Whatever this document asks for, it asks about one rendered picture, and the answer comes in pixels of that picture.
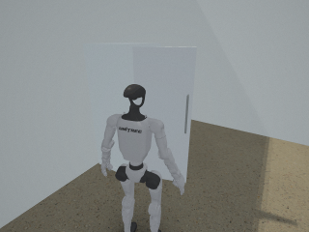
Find robot left hand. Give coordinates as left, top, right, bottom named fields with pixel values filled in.
left=100, top=161, right=113, bottom=177

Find robot torso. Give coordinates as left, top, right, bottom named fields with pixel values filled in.
left=117, top=112, right=153, bottom=184

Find robot left upper arm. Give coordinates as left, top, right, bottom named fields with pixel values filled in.
left=101, top=114, right=122, bottom=149

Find robot left forearm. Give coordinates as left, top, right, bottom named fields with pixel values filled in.
left=100, top=140, right=111, bottom=164

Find handle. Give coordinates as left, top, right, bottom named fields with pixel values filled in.
left=184, top=94, right=189, bottom=134

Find robot right hand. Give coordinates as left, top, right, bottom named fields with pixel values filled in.
left=172, top=175, right=185, bottom=195

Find robot right upper arm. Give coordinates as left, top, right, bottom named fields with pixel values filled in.
left=148, top=118, right=169, bottom=160

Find robot right forearm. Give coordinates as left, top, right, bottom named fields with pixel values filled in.
left=163, top=148, right=182, bottom=181

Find fridge door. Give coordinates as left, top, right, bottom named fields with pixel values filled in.
left=132, top=46, right=197, bottom=183

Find robot left thigh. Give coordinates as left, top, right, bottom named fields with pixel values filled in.
left=115, top=163, right=135, bottom=209

